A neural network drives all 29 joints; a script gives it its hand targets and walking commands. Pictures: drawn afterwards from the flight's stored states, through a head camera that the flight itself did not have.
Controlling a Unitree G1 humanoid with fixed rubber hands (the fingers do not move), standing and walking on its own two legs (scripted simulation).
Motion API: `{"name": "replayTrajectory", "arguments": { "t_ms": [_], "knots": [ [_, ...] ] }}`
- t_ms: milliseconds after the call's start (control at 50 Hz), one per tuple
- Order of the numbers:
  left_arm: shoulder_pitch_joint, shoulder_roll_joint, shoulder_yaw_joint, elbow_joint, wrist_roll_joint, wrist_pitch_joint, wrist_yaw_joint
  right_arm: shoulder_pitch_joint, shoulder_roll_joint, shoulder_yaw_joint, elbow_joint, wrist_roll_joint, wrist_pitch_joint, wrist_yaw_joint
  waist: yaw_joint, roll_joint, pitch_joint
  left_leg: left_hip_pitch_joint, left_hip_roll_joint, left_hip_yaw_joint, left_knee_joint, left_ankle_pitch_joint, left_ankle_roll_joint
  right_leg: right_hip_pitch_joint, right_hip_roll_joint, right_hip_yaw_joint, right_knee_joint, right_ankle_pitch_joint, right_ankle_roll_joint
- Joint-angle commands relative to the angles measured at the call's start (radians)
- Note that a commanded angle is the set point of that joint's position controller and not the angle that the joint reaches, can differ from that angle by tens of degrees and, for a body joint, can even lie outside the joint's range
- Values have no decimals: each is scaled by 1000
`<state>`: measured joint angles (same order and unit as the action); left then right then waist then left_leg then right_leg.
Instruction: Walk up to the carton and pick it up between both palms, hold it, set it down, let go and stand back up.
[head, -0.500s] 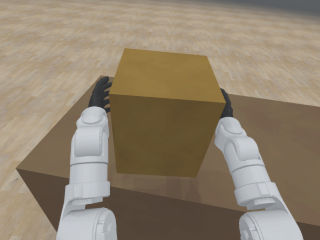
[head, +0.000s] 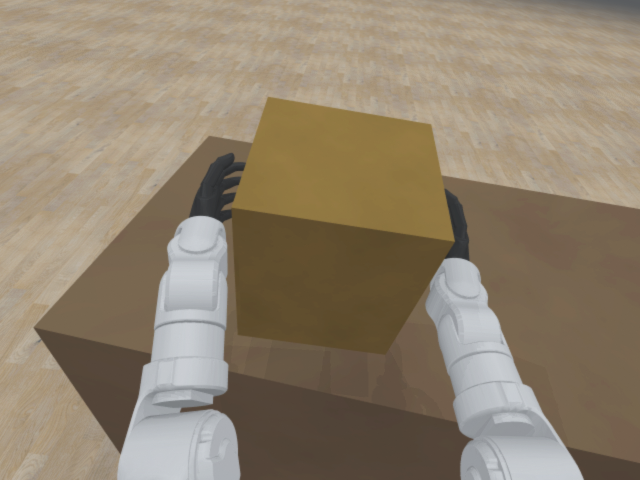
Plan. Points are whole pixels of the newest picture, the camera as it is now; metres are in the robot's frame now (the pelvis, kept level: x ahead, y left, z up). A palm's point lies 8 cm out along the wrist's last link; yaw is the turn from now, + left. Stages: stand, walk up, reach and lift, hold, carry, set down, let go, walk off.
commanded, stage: set down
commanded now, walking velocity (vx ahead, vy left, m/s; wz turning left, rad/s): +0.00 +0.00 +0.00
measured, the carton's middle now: (330, 234) +0.40 -0.02 +0.14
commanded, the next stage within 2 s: none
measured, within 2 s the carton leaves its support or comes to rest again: neither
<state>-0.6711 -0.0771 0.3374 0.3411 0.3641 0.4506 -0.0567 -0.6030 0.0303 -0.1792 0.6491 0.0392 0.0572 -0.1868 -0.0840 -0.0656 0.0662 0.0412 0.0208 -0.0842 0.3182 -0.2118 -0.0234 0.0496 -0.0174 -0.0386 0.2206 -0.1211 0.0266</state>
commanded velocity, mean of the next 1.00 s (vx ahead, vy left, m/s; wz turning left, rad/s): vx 0.00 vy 0.00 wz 0.00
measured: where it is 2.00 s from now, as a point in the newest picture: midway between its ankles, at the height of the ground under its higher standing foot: outside the picture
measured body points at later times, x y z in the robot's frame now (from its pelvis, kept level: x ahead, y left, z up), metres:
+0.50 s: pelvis +0.00 +0.00 +0.00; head -0.01 +0.03 +0.45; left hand +0.41 +0.11 +0.15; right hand +0.37 -0.19 +0.13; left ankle -0.01 +0.13 -0.75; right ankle +0.01 -0.14 -0.75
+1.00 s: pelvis +0.01 +0.00 +0.00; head +0.01 +0.02 +0.45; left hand +0.43 +0.09 +0.12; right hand +0.38 -0.21 +0.10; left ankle -0.01 +0.13 -0.75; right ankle +0.01 -0.14 -0.75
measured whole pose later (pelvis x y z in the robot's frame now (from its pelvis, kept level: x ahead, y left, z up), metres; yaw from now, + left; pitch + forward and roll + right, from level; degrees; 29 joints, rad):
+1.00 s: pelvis +0.01 +0.00 +0.00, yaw +0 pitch -1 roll -1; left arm -0.75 -0.06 0.33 0.72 0.31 0.20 0.01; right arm -0.62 0.02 -0.32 0.83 -0.07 -0.11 -0.15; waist -0.11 -0.04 0.01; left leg -0.08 0.03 -0.04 0.29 -0.19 -0.03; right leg -0.07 -0.01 -0.06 0.20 -0.10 0.02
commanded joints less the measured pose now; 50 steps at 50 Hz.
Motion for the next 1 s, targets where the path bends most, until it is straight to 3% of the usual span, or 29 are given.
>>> {"name": "replayTrajectory", "arguments": {
  "t_ms": [0, 40, 60, 80, 100, 120, 140, 200, 220, 280, 300, 320, 340, 420, 500, 560, 580, 640, 660, 700, 720, 760, 800, 840, 860, 880, 900, 940, 980],
  "knots": [
    [-526, -565, -575, -144, -186, -93, -122, -806, 438, 448, -435, 63, -188, 116, -54, 76, -532, 107, -70, 110, 70, 604, -67, 170, 89, -124, 46, 423, 9],
    [-545, -580, -650, -249, -229, -125, -94, -806, 469, 540, -526, 105, -201, 105, -47, 96, -642, 123, -73, 97, 112, 710, -79, 215, 82, -107, 82, 575, 4],
    [-528, -595, -670, -244, -220, -126, -81, -784, 477, 545, -534, 108, -183, 101, -50, 105, -633, 123, -75, 85, 121, 722, -81, 193, 81, -94, 75, 575, 7],
    [-558, -617, -712, -293, -234, -132, -71, -780, 461, 558, -547, 117, -182, 101, -80, 136, -645, 159, -73, 80, 131, 751, -91, 168, 77, -98, 82, 573, 0],
    [-548, -597, -720, -316, -246, -137, -59, -783, 446, 569, -580, 123, -178, 101, -69, 125, -680, 167, -67, 77, 132, 764, -94, 154, 84, -101, 83, 559, -3],
    [-552, -600, -733, -310, -233, -133, -52, -732, 449, 557, -543, 116, -160, 97, -83, 108, -638, 169, -68, 66, 123, 732, -90, 131, 88, -99, 75, 555, 4],
    [-507, -607, -747, -317, -238, -126, -50, -747, 448, 592, -597, 137, -154, 98, -51, 136, -653, 158, -64, 75, 128, 730, -86, 137, 88, -83, 77, 534, -9],
    [-468, -570, -670, -231, -209, -82, -70, -697, 432, 572, -492, 127, -110, 95, -78, 77, -541, 34, -81, 95, 83, 532, -58, 183, 72, -72, 83, 532, 12],
    [-430, -549, -624, -199, -187, -69, -82, -704, 429, 573, -480, 130, -107, 95, -40, 61, -490, 23, -80, 98, 57, 482, -49, 195, 73, -69, 78, 507, 14],
    [-472, -513, -560, -138, -159, -61, -98, -730, 424, 492, -429, 99, -117, 115, -33, 71, -442, -4, -70, 109, 17, 357, -31, 131, 73, -81, 57, 335, 9],
    [-495, -527, -552, -112, -160, -64, -96, -751, 424, 482, -396, 84, -117, 123, -35, 62, -442, 5, -65, 103, 9, 357, -30, 119, 78, -98, 49, 316, 13],
    [-491, -521, -529, -99, -156, -75, -98, -761, 442, 479, -390, 81, -121, 125, -9, 40, -444, -8, -72, 118, 11, 347, -30, 136, 76, -90, 51, 330, 9],
    [-490, -543, -537, -61, -162, -78, -99, -779, 434, 463, -376, 76, -128, 128, -27, 60, -444, 7, -70, 113, 8, 340, -30, 114, 79, -101, 49, 310, 9],
    [-528, -521, -466, 4, -141, -119, -111, -757, 456, 390, -293, 6, -154, 139, -46, 14, -468, -2, -69, 114, -12, 290, -21, 111, 76, -107, 41, 334, 20],
    [-585, -556, -458, 63, -150, -168, -103, -820, 454, 363, -286, -9, -197, 144, -29, 55, -518, 9, -69, 125, 4, 331, -31, 114, 76, -103, 49, 380, 14],
    [-620, -559, -455, 100, -135, -196, -98, -778, 446, 283, -187, -70, -210, 158, -43, 72, -494, 54, -54, 119, -12, 304, -43, 47, 78, -126, 12, 242, 2],
    [-634, -556, -435, 137, -143, -207, -96, -815, 445, 274, -172, -59, -215, 160, -23, 79, -493, 17, -54, 128, -9, 291, -37, 41, 72, -103, 17, 228, 0],
    [-641, -594, -461, 169, -148, -231, -80, -839, 431, 238, -163, -83, -237, 169, -41, 93, -502, 49, -53, 122, -15, 281, -49, 18, 80, -122, 3, 192, -3],
    [-668, -577, -442, 174, -151, -246, -74, -868, 452, 249, -168, -96, -241, 171, -20, 83, -540, 52, -45, 126, -17, 295, -44, 19, 79, -109, 2, 200, -3],
    [-698, -581, -426, 187, -147, -265, -77, -837, 468, 231, -112, -112, -240, 174, -26, 96, -553, 14, -54, 133, -15, 266, -41, 42, 66, -100, 11, 243, 0],
    [-653, -564, -397, 236, -137, -265, -84, -816, 458, 217, -88, -119, -239, 166, -32, 56, -490, -33, -59, 144, -28, 213, -30, 69, 57, -93, 18, 262, 8],
    [-689, -554, -383, 219, -124, -286, -78, -786, 479, 200, -48, -139, -245, 172, -16, 51, -518, -27, -58, 148, -40, 221, -36, 92, 56, -91, 14, 278, 10],
    [-674, -556, -360, 256, -110, -290, -84, -788, 478, 200, -49, -151, -245, 173, -25, 47, -509, -43, -65, 152, -47, 181, -23, 107, 40, -93, 30, 320, 13],
    [-655, -561, -375, 276, -117, -301, -82, -800, 469, 191, -65, -146, -259, 172, -31, 52, -556, -28, -60, 144, -37, 248, -33, 110, 58, -100, 28, 355, 15],
    [-664, -562, -367, 281, -122, -303, -85, -812, 464, 201, -90, -137, -268, 164, -52, 41, -552, -40, -69, 153, -22, 264, -37, 114, 54, -92, 35, 423, 17],
    [-633, -543, -351, 274, -113, -308, -89, -798, 486, 224, -75, -136, -265, 162, -21, 27, -565, -52, -69, 149, -26, 280, -30, 167, 46, -83, 51, 466, 22],
    [-663, -550, -364, 269, -117, -314, -89, -798, 487, 226, -63, -136, -266, 161, -42, 38, -587, -54, -75, 151, -17, 296, -35, 160, 45, -86, 66, 511, 30],
    [-624, -529, -340, 303, -93, -309, -89, -777, 476, 219, -69, -141, -264, 166, -30, 30, -546, -82, -75, 153, -29, 273, -27, 182, 49, -84, 54, 498, 31],
    [-648, -556, -368, 257, -121, -322, -87, -804, 492, 262, -115, -120, -276, 168, -21, 20, -626, -71, -70, 149, -7, 351, -33, 207, 49, -77, 71, 564, 32]
  ]
}}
